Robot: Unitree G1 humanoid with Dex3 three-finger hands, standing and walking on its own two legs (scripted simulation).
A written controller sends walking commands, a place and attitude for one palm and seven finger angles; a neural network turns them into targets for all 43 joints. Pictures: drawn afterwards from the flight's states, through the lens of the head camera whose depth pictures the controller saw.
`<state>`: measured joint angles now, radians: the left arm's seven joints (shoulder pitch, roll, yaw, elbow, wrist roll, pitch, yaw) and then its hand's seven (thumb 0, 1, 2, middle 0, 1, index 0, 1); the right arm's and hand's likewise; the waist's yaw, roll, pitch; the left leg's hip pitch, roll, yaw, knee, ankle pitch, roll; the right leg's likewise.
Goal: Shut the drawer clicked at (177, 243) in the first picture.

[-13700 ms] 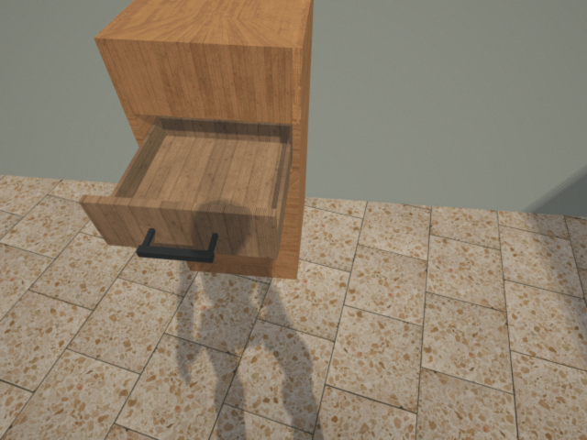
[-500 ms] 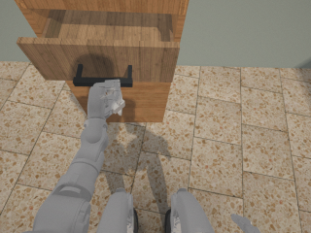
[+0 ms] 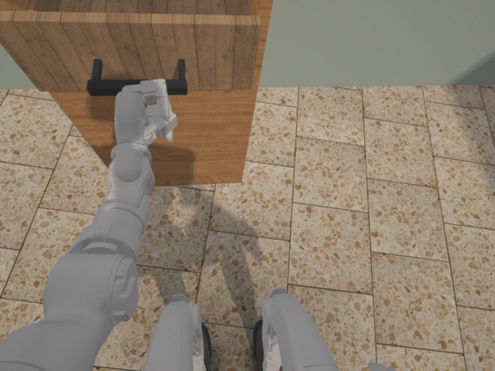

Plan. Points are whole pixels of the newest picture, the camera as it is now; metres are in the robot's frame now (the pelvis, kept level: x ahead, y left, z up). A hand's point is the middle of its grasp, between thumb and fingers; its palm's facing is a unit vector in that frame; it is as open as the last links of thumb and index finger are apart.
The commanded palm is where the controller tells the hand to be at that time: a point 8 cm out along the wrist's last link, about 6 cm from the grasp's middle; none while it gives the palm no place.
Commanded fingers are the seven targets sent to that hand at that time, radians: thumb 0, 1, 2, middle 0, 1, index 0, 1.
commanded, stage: push the drawer shut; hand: left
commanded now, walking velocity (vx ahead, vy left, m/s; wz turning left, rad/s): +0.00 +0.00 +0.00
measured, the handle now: (139, 77) +0.58 +0.13 +0.03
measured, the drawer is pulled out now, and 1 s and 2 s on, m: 0.05 0.00 0.00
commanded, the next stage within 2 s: pull the fist back off the drawer in 0.82 s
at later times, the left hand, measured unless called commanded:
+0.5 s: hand (172, 91) +0.55 +0.08 +0.03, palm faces +0.00 -1.00 -0.05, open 3.1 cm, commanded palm +0.55 +0.11 +0.04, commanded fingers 0.00 0.90 0.90 -1.40 -1.60 -1.40 -1.60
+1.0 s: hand (169, 87) +0.56 +0.09 +0.03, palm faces -0.01 -1.00 -0.06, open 2.8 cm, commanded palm +0.59 +0.10 +0.04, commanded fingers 0.00 0.90 0.90 -1.40 -1.60 -1.40 -1.60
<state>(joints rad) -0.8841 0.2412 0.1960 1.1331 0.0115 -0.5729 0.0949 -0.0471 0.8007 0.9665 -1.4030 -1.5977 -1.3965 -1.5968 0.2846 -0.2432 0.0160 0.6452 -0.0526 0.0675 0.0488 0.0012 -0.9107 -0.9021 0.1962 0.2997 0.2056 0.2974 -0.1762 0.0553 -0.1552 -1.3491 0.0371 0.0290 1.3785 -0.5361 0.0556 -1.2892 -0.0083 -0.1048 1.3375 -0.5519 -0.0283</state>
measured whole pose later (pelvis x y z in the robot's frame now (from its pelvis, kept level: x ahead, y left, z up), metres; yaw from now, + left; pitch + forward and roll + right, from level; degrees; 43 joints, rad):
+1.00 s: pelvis -0.02 +0.01 -0.02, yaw -2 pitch +33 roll -6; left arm -1.19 0.44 0.25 1.35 0.08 -0.49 0.10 -0.05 0.69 1.07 -1.40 -1.60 -1.40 -1.60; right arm 0.34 -0.25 0.07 0.67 -0.08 0.00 0.05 0.00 -0.91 -0.90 0.20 0.30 0.21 0.30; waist -0.30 0.06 -0.14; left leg -1.51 0.05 0.00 1.44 -0.51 0.07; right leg -1.43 0.00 -0.13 1.37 -0.51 -0.02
